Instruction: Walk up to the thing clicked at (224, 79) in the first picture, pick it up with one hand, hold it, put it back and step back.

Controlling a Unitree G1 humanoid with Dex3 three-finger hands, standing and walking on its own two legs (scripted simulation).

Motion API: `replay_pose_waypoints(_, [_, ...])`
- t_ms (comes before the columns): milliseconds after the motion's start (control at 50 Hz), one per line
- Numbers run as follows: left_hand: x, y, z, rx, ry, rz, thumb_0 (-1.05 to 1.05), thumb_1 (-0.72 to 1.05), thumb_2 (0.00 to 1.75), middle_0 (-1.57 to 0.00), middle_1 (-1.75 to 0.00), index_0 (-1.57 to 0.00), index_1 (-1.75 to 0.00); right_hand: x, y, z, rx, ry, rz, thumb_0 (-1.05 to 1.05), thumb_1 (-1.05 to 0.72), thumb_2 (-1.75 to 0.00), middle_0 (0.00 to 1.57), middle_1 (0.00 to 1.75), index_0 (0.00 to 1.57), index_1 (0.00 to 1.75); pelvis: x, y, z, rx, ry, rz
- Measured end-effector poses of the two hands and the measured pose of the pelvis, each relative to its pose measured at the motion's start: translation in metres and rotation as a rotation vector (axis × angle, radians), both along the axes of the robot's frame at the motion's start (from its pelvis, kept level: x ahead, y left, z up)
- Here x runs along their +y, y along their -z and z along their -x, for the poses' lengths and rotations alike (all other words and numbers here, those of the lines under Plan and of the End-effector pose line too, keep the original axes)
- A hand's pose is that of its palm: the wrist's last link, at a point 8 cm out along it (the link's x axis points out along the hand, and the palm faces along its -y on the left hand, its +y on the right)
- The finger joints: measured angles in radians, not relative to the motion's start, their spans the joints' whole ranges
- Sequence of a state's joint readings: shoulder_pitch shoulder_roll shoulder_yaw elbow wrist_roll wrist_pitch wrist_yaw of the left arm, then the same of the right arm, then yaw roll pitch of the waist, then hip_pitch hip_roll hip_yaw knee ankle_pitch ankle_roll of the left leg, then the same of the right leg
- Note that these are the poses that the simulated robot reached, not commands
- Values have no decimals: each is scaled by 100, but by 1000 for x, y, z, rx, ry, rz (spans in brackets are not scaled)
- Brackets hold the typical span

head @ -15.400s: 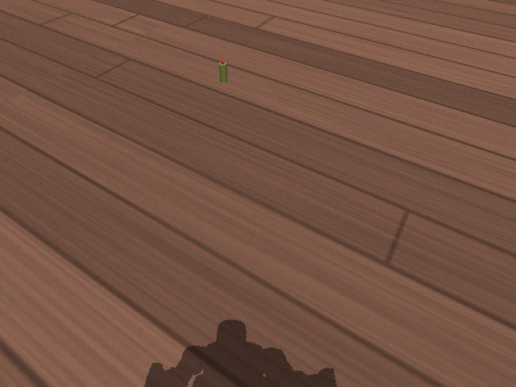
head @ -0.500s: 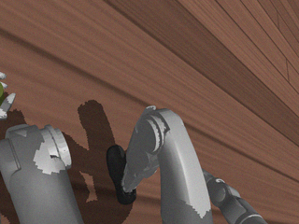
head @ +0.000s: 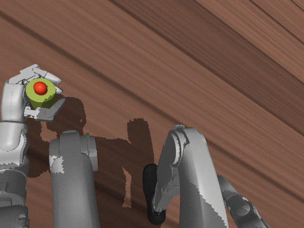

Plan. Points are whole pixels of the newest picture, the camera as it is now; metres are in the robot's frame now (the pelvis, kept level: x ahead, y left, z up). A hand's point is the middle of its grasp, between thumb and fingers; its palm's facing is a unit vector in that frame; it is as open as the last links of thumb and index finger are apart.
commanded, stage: settle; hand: left
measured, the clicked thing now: (43, 99) +0.40 +0.25 -0.09
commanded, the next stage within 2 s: lift in 0.90 s
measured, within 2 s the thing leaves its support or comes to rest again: neither
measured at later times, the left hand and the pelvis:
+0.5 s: hand (46, 86) +0.40 +0.23 +0.00, palm faces +0.03 -1.00 -0.04, open 7.4 cm; pelvis +0.01 -0.01 +0.03, yaw +5 degrees
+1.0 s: hand (42, 78) +0.40 +0.23 +0.03, palm faces +0.07 -1.00 -0.02, open 7.5 cm; pelvis +0.01 -0.01 +0.05, yaw +7 degrees
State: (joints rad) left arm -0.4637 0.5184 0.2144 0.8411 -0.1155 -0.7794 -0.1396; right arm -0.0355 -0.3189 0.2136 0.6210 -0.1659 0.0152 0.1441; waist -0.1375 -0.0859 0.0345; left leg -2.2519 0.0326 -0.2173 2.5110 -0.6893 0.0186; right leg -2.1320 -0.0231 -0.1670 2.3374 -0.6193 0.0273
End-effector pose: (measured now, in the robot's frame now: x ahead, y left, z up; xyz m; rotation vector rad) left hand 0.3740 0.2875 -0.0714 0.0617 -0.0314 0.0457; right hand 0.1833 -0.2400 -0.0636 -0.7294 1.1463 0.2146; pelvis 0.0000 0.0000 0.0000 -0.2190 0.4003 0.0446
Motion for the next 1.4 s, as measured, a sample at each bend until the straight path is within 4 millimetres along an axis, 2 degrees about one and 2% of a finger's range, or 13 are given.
replay_pose_waypoints(200, [-3,-36,1,29,9,0,-1,-5,109,-91,-104,-86,-104,-10,15,-7,-10,121,-79,1,-89,-90,21,30,21,30,-7,-12,-8,76,-22,-53])
replay_pose_waypoints(360, [-6,-58,-1,42,11,15,-1,-5,109,-91,-104,-86,-104,-16,17,-12,-27,177,-109,1,-90,-90,21,30,21,30,-11,-21,-13,114,-32,-82])
replay_pose_waypoints(680, [-5,-87,1,57,-6,30,-1,-6,110,-91,-104,-86,-105,-17,3,-20,-70,208,-134,1,-90,-90,21,30,21,30,-13,-42,-15,150,-47,-109])
replay_pose_waypoints(1160, [-7,-111,-2,56,-5,24,-1,-6,110,-91,-105,-86,-105,-15,-8,-6,-71,234,-155,1,-91,-90,21,30,21,30,-13,-58,-13,157,-59,-129])
replay_pose_waypoints(1280, [-7,-126,0,63,23,4,-1,-6,110,-90,-105,-86,-105,-15,-16,-6,-82,251,-161,1,-92,-90,21,30,21,30,-13,-67,-13,160,-63,-132])
replay_pose_waypoints(1400, [-7,-150,7,60,28,8,-1,-6,110,-91,-105,-86,-105,-12,-32,-10,-109,267,-179,1,-91,-90,21,30,21,30,-13,-83,-13,163,-64,-133])
